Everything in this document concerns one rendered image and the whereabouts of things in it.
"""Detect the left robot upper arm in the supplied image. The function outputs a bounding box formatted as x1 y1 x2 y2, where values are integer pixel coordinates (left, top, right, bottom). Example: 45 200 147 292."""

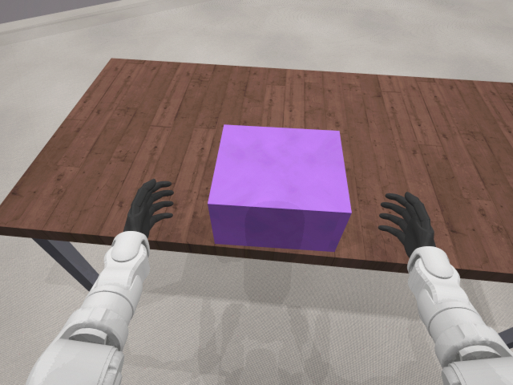
32 338 124 385

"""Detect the right robot upper arm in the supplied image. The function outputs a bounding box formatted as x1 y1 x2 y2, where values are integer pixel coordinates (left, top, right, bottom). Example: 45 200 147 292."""
442 356 513 385

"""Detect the left robot forearm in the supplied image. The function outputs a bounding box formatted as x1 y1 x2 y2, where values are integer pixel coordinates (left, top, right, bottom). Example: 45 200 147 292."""
26 231 150 385

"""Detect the robot left hand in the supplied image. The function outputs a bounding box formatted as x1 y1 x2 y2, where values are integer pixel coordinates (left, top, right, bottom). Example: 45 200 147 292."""
123 179 174 238

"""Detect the robot right hand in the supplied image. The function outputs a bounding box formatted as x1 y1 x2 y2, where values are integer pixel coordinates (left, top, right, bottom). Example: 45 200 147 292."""
378 192 436 258

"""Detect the table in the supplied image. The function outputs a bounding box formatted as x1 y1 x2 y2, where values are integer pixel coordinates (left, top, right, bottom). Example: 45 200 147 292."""
0 58 513 349

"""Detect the carton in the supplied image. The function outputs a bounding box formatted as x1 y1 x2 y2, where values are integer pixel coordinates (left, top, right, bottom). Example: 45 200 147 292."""
208 124 352 252

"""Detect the right robot forearm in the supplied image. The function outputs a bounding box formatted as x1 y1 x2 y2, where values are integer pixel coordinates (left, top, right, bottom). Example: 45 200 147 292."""
407 246 513 369

